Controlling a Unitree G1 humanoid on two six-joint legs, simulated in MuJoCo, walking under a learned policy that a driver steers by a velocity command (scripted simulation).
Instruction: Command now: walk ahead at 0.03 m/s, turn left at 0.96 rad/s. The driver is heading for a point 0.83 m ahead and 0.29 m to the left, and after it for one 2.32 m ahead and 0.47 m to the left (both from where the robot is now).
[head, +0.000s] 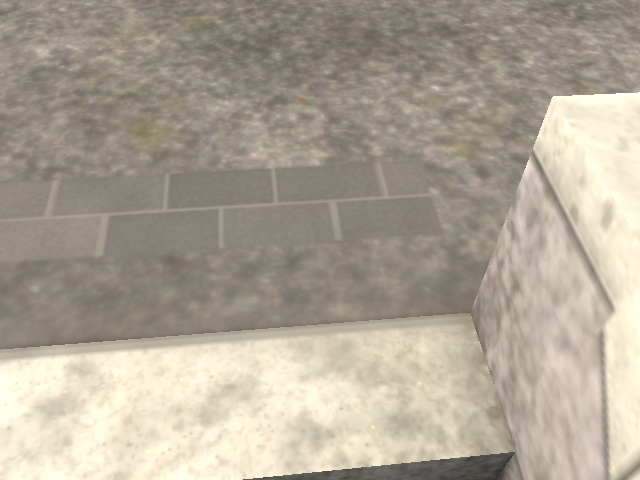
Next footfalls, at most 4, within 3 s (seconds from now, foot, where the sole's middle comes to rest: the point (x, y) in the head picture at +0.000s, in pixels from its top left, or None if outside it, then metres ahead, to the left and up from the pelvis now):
0.72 left None -0.02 0.23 -0.77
1.28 right None -0.01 0.12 -0.77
1.60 left None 0.13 0.22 -0.55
2.00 right None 0.16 -0.04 -0.55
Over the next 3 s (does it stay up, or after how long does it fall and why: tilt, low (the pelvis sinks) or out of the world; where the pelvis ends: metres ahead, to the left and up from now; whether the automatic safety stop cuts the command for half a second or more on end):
stays up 0.05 0.14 0.09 its command is cut before an obstacle from the start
